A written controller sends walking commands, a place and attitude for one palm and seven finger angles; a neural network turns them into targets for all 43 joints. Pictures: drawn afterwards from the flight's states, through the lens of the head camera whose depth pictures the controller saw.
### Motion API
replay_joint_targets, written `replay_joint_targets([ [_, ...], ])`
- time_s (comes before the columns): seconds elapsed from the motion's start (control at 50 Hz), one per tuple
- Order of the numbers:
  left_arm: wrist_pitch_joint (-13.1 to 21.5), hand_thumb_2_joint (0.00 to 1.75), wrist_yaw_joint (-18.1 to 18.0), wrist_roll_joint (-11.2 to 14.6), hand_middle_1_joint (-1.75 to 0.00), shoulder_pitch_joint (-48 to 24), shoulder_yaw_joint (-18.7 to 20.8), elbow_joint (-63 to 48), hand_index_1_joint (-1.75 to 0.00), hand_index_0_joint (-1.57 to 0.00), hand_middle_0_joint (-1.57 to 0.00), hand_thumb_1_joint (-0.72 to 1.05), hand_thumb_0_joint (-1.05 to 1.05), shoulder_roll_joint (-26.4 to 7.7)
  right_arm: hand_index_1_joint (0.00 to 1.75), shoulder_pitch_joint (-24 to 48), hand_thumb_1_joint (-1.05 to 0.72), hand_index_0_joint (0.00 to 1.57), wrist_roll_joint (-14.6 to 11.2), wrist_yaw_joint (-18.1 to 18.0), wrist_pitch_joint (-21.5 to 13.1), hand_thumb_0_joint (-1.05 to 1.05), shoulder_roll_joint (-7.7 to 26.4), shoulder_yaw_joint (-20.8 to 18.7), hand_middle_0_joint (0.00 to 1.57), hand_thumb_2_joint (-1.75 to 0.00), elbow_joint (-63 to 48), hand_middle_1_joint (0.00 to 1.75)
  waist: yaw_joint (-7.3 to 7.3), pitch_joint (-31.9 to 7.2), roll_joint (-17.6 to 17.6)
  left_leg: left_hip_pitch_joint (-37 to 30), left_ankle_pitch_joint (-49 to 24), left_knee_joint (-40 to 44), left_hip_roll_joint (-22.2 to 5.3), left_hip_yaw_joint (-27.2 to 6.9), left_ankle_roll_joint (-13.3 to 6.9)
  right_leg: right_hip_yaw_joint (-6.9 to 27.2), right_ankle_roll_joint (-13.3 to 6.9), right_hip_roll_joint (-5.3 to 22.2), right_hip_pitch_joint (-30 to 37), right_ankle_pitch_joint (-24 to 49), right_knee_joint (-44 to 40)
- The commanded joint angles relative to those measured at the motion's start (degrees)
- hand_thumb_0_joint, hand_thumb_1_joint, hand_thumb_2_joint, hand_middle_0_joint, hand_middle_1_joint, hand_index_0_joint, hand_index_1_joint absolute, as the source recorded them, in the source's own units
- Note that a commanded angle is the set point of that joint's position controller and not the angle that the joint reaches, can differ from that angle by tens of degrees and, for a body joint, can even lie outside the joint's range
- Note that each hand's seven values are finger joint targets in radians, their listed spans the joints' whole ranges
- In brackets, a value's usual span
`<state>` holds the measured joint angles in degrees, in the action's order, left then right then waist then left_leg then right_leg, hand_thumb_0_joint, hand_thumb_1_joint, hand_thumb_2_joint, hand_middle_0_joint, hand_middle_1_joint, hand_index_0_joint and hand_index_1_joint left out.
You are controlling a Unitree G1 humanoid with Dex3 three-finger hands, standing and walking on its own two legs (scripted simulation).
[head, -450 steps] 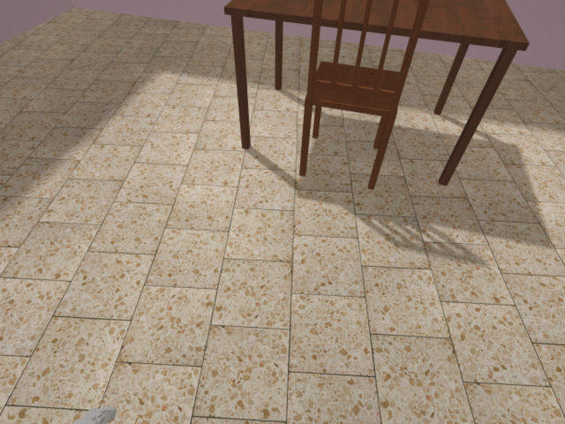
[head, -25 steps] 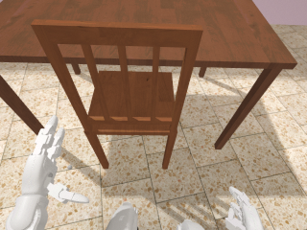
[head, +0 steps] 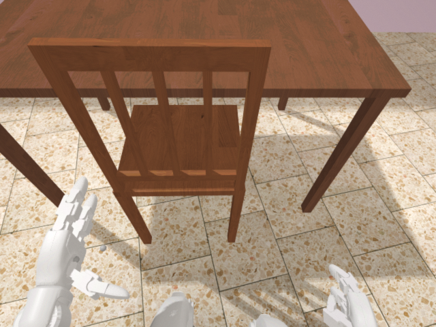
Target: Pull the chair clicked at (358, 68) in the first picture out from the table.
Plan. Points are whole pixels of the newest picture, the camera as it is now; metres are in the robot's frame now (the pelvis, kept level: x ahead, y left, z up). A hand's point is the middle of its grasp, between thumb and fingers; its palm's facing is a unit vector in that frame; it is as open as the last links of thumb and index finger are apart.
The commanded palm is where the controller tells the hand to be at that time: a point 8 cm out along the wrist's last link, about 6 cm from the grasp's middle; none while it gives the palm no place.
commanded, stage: aim the fingers beside a spindle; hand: left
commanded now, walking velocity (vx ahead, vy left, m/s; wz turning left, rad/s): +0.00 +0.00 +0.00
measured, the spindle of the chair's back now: (169, 132) +0.52 +0.14 +0.02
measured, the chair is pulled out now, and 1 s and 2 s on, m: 0.00 0.00 0.00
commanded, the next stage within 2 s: none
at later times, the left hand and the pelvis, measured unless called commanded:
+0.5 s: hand (115, 227) +0.28 +0.20 +0.03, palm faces +0.06 -1.00 -0.05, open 16.9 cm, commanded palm +0.26 +0.25 +0.03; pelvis +0.01 +0.00 -0.01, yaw +0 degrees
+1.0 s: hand (129, 205) +0.33 +0.19 +0.00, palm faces +0.07 -1.00 -0.03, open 16.9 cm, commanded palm +0.31 +0.25 +0.01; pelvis +0.00 +0.00 -0.02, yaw -2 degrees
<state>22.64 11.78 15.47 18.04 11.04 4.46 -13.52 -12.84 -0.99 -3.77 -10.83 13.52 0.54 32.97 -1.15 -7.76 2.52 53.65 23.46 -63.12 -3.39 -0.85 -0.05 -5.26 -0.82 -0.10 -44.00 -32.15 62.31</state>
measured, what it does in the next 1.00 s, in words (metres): stands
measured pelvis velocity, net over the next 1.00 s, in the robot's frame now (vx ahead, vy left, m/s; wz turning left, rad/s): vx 0.00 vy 0.00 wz -0.03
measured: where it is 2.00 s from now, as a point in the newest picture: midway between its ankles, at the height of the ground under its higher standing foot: outside the picture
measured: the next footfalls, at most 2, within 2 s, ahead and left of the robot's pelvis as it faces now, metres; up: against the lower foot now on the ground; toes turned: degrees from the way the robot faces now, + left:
none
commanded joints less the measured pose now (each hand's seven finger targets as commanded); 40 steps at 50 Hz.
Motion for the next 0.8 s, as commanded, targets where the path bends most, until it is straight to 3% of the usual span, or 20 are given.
replay_joint_targets([
  [0.0, 5.5, 0.3, -1.0, 0.8, -0.08, -6.1, 5.2, -9.7, -0.08, -0.06, -0.06, -0.5, 0.0, -7.5, 0.3, 2.3, -0.9, 0.2, 0.0, -0.5, -3.1, 0.0, 7.4, -3.3, 0.2, -0.9, -7.4, 0.3, -0.71, -10.1, -0.6, -14.4, -6.3, 7.0, 2.0, -1.1, -1.6, 2.3, 0.3, -1.1, -1.8, 9.8, -11.1],
  [0.06, 5.3, 0.3, 0.2, 0.5, -0.08, -6.2, 4.0, -8.2, -0.08, -0.06, -0.06, -0.5, 0.0, -7.1, 0.3, 2.2, -0.9, 0.2, -0.1, -0.3, -3.0, 0.0, 7.7, -3.3, 0.2, -0.9, -7.5, 0.3, -0.69, -10.4, 1.2, -14.5, -6.0, 6.9, 2.2, -0.9, -1.6, 2.7, 0.1, -0.9, -2.0, 9.7, -11.1],
  [0.1, 4.5, 0.3, 1.2, 0.4, -0.08, -8.1, 4.2, -6.5, -0.08, -0.06, -0.06, -0.5, 0.0, -7.8, 0.3, 1.8, -0.9, 0.2, -0.2, -0.4, -2.8, 0.0, 8.1, -3.3, 0.2, -0.9, -7.4, 0.3, -1.16, -10.8, -0.4, -13.4, -6.6, 6.1, 2.2, -0.7, -1.8, 3.2, 0.3, -0.8, -1.7, 10.9, -10.9],
  [0.2, 5.3, 0.3, 1.5, 0.9, -0.08, -12.7, 5.4, -8.6, -0.08, -0.06, -0.06, -0.5, 0.0, -9.3, 0.3, 1.7, -0.9, 0.2, 0.1, -0.7, -3.0, 0.0, 8.1, -3.4, 0.2, -0.9, -7.2, 0.3, -0.8, -15.0, 0.4, -15.2, -9.4, 5.2, 2.1, -0.8, -1.9, 3.3, 0.3, -0.7, -0.8, 13.9, -9.8],
  [0.22, 5.6, 0.3, 1.3, 1.0, -0.08, -12.0, 6.3, -9.1, -0.08, -0.06, -0.06, -0.5, 0.0, -9.6, 0.3, 1.7, -0.9, 0.2, 0.2, -0.7, -3.0, 0.0, 7.9, -3.5, 0.2, -0.9, -6.9, 0.3, -0.14, -16.5, 1.3, -16.1, -10.9, 5.2, 2.1, -0.7, -1.8, 3.2, 0.2, -0.7, -0.2, 15.4, -9.3],
  [0.3, 6.0, 0.3, 0.0, 0.7, -0.08, -11.1, 6.7, -7.2, -0.08, -0.06, -0.06, -0.5, 0.0, -9.0, 0.3, 1.9, -0.9, 0.2, 0.4, -0.2, -2.6, 0.0, 7.6, -3.6, 0.2, -0.9, -6.5, 0.3, 0.38, -16.6, 1.8, -16.0, -12.4, 5.1, 2.0, -0.6, -1.6, 2.6, 0.1, -0.8, -0.4, 16.9, -8.2],
  [0.34, 5.6, 0.3, 0.0, 0.3, -0.08, -11.3, 5.1, -5.5, -0.08, -0.06, -0.06, -0.5, 0.0, -7.6, 0.3, 1.8, -0.9, 0.2, 0.4, 0.1, -2.2, 0.0, 7.8, -3.6, 0.2, -0.9, -6.7, 0.3, -0.25, -15.8, 0.4, -15.1, -12.1, 4.8, 2.0, -0.4, -1.7, 2.7, 0.3, -0.7, -1.1, 17.4, -8.1],
  [0.38, 4.8, 0.3, 0.1, 0.2, -0.08, -10.5, 6.1, -2.1, -0.08, -0.06, -0.06, -0.5, 0.0, -8.1, 0.3, 1.6, -0.9, 0.2, 0.3, 0.2, -1.6, 0.0, 8.0, -3.8, 0.2, -0.9, -6.3, 0.3, -0.18, -14.5, -1.6, -13.7, -11.5, 4.8, 1.9, -0.5, -1.7, 2.7, 0.3, -0.9, -1.3, 17.0, -8.2],
  [0.44, 4.9, 0.3, 0.8, 0.1, -0.08, -12.8, 4.3, -3.2, -0.08, -0.06, -0.06, -0.5, 0.0, -7.1, 0.3, 1.5, -0.9, 0.2, 0.2, 0.4, -1.3, 0.0, 8.2, -3.8, 0.2, -0.9, -6.9, 0.3, -0.4, -15.0, 0.2, -13.9, -11.0, 4.6, 2.1, -0.3, -1.6, 2.8, 0.3, -0.7, -2.0, 16.7, -7.8],
  [0.48, 5.1, 0.3, 0.5, 0.2, -0.08, -14.0, 5.7, -2.5, -0.08, -0.06, -0.06, -0.5, 0.0, -8.6, 0.3, 1.4, -0.9, 0.2, 0.3, 0.2, -1.0, 0.0, 8.4, -3.9, 0.2, -0.9, -6.7, 0.3, -0.58, -15.2, -1.4, -13.0, -10.9, 4.1, 1.9, -0.4, -1.8, 3.0, 0.3, -0.9, -2.1, 16.5, -7.7],
  [0.54, 7.2, 0.3, 0.0, 0.0, -0.08, -19.2, 5.8, -3.8, -0.08, -0.06, -0.06, -0.5, 0.0, -8.9, 0.3, 1.3, -0.9, 0.2, 0.6, 0.0, -1.2, 0.0, 8.2, -3.7, 0.2, -0.9, -6.1, 0.3, -0.92, -16.1, 0.8, -13.5, -9.8, 3.5, 1.9, -0.6, -1.6, 3.0, 0.1, -0.8, -3.8, 14.4, -7.0],
  [0.6, 8.4, 0.3, -0.7, -0.3, -0.08, -22.3, 7.2, -2.3, -0.08, -0.06, -0.06, -0.5, 0.0, -10.5, 0.3, 1.2, -0.9, 0.2, 0.8, -0.2, -1.1, 0.0, 8.5, -3.7, 0.2, -0.9, -5.3, 0.3, -1.19, -17.0, 0.6, -12.9, -8.9, 2.9, 1.6, -0.9, -1.7, 3.1, 0.1, -0.9, -5.2, 13.0, -6.4],
  [0.7, 7.0, 0.3, -0.1, -1.1, -0.08, -26.4, 5.1, 3.5, -0.08, -0.06, -0.06, -0.5, 0.0, -9.2, 0.3, 1.1, -0.9, 0.2, 0.5, -0.1, -0.5, 0.0, 8.9, -3.5, 0.2, -0.9, -4.9, 0.3, -1.75, -16.3, 2.1, -12.0, -5.9, 2.9, 1.6, -1.0, -1.5, 3.1, -0.1, -1.0, -7.7, 9.6, -6.3],
  [0.78, 5.1, 0.3, -0.3, -1.3, -0.08, -26.8, 3.9, 4.8, -0.08, -0.06, -0.06, -0.5, 0.0, -8.1, 0.3, 0.3, -0.9, 0.2, 0.6, 0.0, 0.1, 0.0, 9.2, -3.6, 0.2, -0.9, -5.6, 0.3, -1.17, -19.2, 1.8, -13.4, -7.7, 3.1, 1.5, -1.4, -1.5, 2.6, -0.2, -1.0, -7.2, 11.1, -5.6],
])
